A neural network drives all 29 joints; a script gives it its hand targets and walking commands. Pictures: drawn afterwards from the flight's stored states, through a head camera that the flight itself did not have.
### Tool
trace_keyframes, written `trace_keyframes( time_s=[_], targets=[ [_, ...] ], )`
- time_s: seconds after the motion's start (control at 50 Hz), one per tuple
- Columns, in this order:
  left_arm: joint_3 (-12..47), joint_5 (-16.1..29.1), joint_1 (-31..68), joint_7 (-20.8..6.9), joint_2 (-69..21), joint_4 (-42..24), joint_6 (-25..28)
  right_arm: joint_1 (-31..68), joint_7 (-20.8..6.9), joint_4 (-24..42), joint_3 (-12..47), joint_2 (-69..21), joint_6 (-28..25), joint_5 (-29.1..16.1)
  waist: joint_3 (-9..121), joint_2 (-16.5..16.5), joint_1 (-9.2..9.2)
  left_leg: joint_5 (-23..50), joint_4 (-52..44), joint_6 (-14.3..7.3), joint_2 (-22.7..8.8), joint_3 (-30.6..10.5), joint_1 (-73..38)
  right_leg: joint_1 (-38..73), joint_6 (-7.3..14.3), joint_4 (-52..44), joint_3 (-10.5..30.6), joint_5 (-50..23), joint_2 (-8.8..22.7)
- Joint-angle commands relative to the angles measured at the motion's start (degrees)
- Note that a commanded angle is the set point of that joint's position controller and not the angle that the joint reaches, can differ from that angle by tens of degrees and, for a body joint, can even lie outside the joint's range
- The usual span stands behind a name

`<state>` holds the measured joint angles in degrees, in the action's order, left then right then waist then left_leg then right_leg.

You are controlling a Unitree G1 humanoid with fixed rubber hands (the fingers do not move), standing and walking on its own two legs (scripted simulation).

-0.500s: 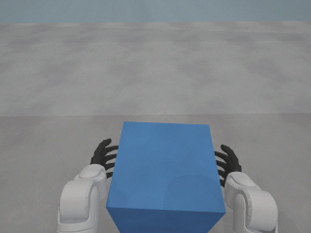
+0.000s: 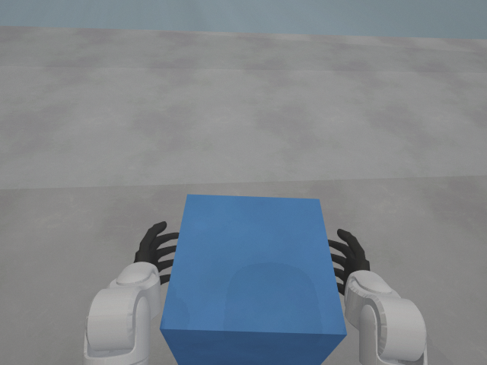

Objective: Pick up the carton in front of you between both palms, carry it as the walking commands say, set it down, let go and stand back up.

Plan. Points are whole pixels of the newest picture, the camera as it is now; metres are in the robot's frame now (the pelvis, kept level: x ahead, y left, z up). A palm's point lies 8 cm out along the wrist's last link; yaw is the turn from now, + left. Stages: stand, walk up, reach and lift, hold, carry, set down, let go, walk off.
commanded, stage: carry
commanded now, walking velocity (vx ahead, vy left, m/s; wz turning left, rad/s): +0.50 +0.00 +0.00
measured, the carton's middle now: (249, 291) +0.26 +0.00 +0.00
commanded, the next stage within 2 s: none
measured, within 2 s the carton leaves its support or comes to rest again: neither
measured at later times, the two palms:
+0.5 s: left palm (196, 135) +0.56 +0.13 +0.09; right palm (329, 140) +0.59 -0.17 +0.08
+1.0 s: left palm (198, 90) +0.75 +0.15 +0.10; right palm (312, 95) +0.76 -0.15 +0.10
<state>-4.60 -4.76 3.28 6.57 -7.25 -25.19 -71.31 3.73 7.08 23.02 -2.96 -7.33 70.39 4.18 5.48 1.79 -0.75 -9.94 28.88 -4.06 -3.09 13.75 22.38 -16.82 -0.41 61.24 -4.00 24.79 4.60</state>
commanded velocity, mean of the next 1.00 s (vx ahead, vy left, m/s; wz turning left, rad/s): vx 0.17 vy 0.00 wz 0.00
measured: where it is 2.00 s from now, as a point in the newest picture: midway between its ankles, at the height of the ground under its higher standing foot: (239, 330)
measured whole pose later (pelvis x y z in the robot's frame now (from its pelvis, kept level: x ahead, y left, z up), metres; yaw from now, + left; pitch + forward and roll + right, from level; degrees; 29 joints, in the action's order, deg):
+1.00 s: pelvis +0.51 -0.01 +0.00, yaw +1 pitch +4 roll +1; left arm -4.4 -5.4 5.2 6.3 -7.3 -24.9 -71.1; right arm 4.9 6.6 23.8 -4.1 -7.3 70.4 4.4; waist 7.4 1.9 0.0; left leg -15.0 29.7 -1.8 -2.5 11.6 18.3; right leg -8.1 -1.1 27.9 -9.1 22.6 3.7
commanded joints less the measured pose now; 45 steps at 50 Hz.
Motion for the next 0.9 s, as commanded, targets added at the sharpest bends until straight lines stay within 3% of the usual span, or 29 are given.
trace_keyframes(
  time_s=[0.0, 0.02, 0.06, 0.16, 0.28, 0.32, 0.34, 0.36, 0.38, 0.4, 0.42, 0.44, 0.46, 0.48, 0.5, 0.52, 0.58, 0.62, 0.68, 0.72, 0.74, 0.76, 0.78, 0.88],
  targets=[
    [41.88, 20.46, 24.26, -11.02, -53.57, -5.16, 2.31, 24.15, -11.48, 7.68, 38.63, -54.15, -2.15, -20.44, 14.26, -5.48, 0.25, 8.26, -15.99, -3.29, -17.11, -23.6, -25.86, -19.1, 1.63, 4.15, 3.9, -6.56, 3.63],
    [42.15, 20.17, 23.68, -11.01, -54.75, -5.03, 3.02, 24.29, -11.75, 8.09, 39.2, -55.03, -2.76, -20.71, 14.4, -6.75, 0.36, 6.45, -17.29, -2.33, -15.91, -20.61, -24.35, -17.56, 1.45, 1.58, 2.45, -8.84, 3.19],
    [42.28, 19.15, 21.4, -10.66, -55.45, -4.73, 4.24, 22.86, -12.18, 8.49, 39.73, -55.02, -3.6, -21.03, 13.59, -8.35, 0.25, 4.33, -19.36, -2.45, -14.83, -16.97, -24.06, -17.75, 0.72, -3.6, 0.7, -11.37, 2.49],
    [42.37, 18.07, 19.35, -9.49, -52.78, -7.44, 4.9, 20.36, -12.3, 10.8, 39.91, -50.89, -4.08, -21.03, 8.78, -9.31, -0.04, 11.2, -20.42, -2.95, -12.12, -10.35, -26.79, -20.87, -0.77, -19.16, -3.54, -18.29, 1.6],
    [41.27, 19.3, 19.99, -8.78, -45.69, -10.35, 1.88, 18.92, -10.49, 12.01, 37.73, -44.0, -1.59, -19.36, 2.73, -11.19, -0.16, 20.02, -18.32, -1.48, -11.48, -5.99, -27.76, -16.37, 1.25, -31.46, -7.05, -23.39, -0.52],
    [40.22, 19.6, 19.89, -8.69, -43.61, -9.89, 0.83, 19.4, -9.86, 12.07, 37.16, -42.44, -0.5, -18.85, 3.95, -11.5, 0.34, 28.2, -12.57, -0.14, -11.12, -3.67, -27.76, -9.16, 2.28, -33.28, -8.96, -22.47, -2.14],
    [39.62, 19.67, 19.5, -8.67, -43.0, -9.33, 0.43, 19.87, -9.59, 12.14, 37.08, -41.83, 0.03, -18.77, 6.25, -10.31, 1.23, 31.6, -5.23, 1.26, -9.5, -0.66, -25.71, -0.8, 2.37, -35.74, -11.52, -21.4, -4.68],
    [38.78, 19.6, 19.14, -8.72, -42.41, -8.65, 0.08, 20.01, -9.37, 12.15, 37.11, -41.19, 0.55, -18.65, 9.4, -7.02, 1.94, 30.29, 5.75, 3.08, -6.72, 0.97, -20.42, 10.24, 2.3, -36.32, -11.37, -19.9, -5.31],
    [38.07, 19.35, 18.62, -8.77, -41.6, -8.45, -0.28, 21.01, -9.23, 12.47, 37.05, -40.31, 1.07, -18.67, 12.98, 0.96, 2.88, 15.87, 19.72, 5.31, -3.75, 0.71, -11.12, 19.45, 3.55, -39.37, 3.12, -21.72, 5.54],
    [37.64, 19.69, 19.97, -9.02, -41.56, -7.35, -0.19, 21.38, -9.16, 13.45, 37.8, -41.03, 1.55, -18.78, 17.78, 16.44, 2.66, -9.97, 36.8, 7.85, 3.81, -3.17, 6.01, 32.56, 13.03, -43.29, 26.74, -28.48, 19.1],
    [37.78, 20.39, 18.61, -9.4, -43.55, -6.85, -0.19, 21.55, -9.4, 12.32, 38.06, -42.29, 1.62, -19.15, 16.96, 14.93, 2.14, -19.62, 44.89, 6.36, 3.18, -10.03, 10.46, 30.68, 14.9, -44.96, 27.54, -43.17, 20.59],
    [38.43, 20.84, 19.24, -9.89, -46.18, -7.28, 0.19, 22.3, -9.77, 11.91, 38.74, -45.02, 1.21, -19.57, 16.77, 11.1, 2.22, -18.99, 46.73, 4.91, 1.04, -12.4, 11.27, 28.1, 14.24, -42.38, 20.32, -54.92, 18.69],
    [38.91, 21.01, 20.11, -10.39, -48.88, -7.42, 0.74, 23.0, -10.14, 11.38, 39.35, -47.96, 0.62, -19.85, 17.68, 5.39, 2.17, -16.75, 43.58, 3.97, -1.14, -13.56, 10.65, 26.15, 12.19, -41.45, 14.61, -57.71, 17.28],
    [39.68, 21.29, 21.14, -10.78, -51.24, -7.53, 1.39, 23.55, -10.47, 11.27, 39.93, -50.54, -0.05, -20.05, 16.96, 2.42, 1.99, -13.93, 37.91, 3.72, -2.7, -13.59, 9.32, 22.82, 10.29, -42.83, 10.46, -57.31, 15.95],
    [40.06, 21.48, 22.05, -11.1, -52.73, -7.84, 2.02, 24.01, -10.64, 11.32, 40.51, -52.27, -0.69, -20.03, 17.21, 3.26, 1.58, -11.22, 30.65, 3.8, -3.15, -13.07, 6.86, 21.2, 7.81, -43.95, 7.03, -55.06, 13.92],
    [40.32, 21.71, 22.43, -11.39, -53.65, -8.27, 2.54, 23.54, -10.66, 11.08, 40.78, -53.61, -1.33, -19.73, 17.39, 4.28, 1.54, -10.47, 25.41, 4.14, -2.07, -11.35, 4.72, 20.3, 7.16, -44.66, 4.87, -53.49, 12.97],
    [40.9, 21.92, 21.33, -12.01, -53.62, -9.09, 3.57, 20.62, -10.19, 10.72, 40.9, -54.71, -2.89, -18.71, 17.06, 4.81, 1.31, -9.55, 10.52, 4.98, -0.24, -8.27, -0.74, 17.59, 8.12, -44.18, -1.38, -55.38, 11.01],
    [41.02, 21.94, 20.19, -12.05, -52.28, -9.85, 3.76, 20.53, -9.8, 12.24, 40.93, -53.67, -3.14, -18.5, 17.24, 7.11, 1.6, -4.02, 4.81, 5.13, 0.98, -6.23, -2.54, 17.76, 8.04, -43.04, -3.28, -56.43, 10.61],
    [40.69, 21.36, 19.56, -11.69, -49.91, -10.36, 3.15, 20.86, -9.7, 13.42, 40.66, -51.38, -2.29, -18.63, 16.15, 6.64, 1.3, 8.85, -4.23, 5.23, 0.41, -3.96, -8.78, 14.56, 5.38, -39.99, -5.6, -46.23, 8.38],
    [40.0, 20.17, 19.62, -11.38, -47.85, -9.12, 2.27, 20.84, -9.99, 12.72, 39.89, -48.88, -1.13, -18.55, 14.0, 4.07, 1.22, 16.91, -9.01, 5.51, -2.65, -4.91, -14.71, 10.36, 2.66, -37.18, -5.25, -35.8, 6.56],
    [39.24, 19.36, 19.31, -11.13, -46.5, -7.66, 1.75, 20.85, -10.14, 12.12, 39.1, -46.92, -0.37, -18.5, 14.15, 1.1, 1.49, 27.54, -7.01, 5.23, -6.88, -8.22, -18.84, 6.28, 1.59, -35.02, -5.27, -28.53, 5.41],
    [39.21, 19.0, 20.16, -10.8, -45.7, -7.58, 1.0, 21.73, -10.3, 10.39, 38.39, -45.91, 0.08, -18.37, 14.58, -3.86, 1.55, 38.34, -2.91, 2.8, -10.62, -10.87, -21.16, 4.36, 0.24, -34.54, -4.03, -22.22, 3.73],
    [39.06, 18.91, 20.09, -10.59, -44.86, -7.21, 0.2, 20.65, -10.46, 7.79, 37.62, -45.7, 0.34, -18.37, 14.59, -7.64, 1.31, 35.41, -2.81, 1.13, -11.55, -12.97, -19.6, 5.35, -0.32, -35.79, -2.57, -18.31, 3.41],
    [39.9, 19.73, 24.11, -10.69, -47.09, -5.01, -0.24, 21.48, -10.91, 4.48, 35.82, -47.95, 0.26, -18.43, 13.11, -5.54, 0.97, 36.43, -0.61, 1.68, -8.17, -9.9, -15.0, 9.75, -0.76, -34.19, -1.92, -30.52, 4.54]
  ],
)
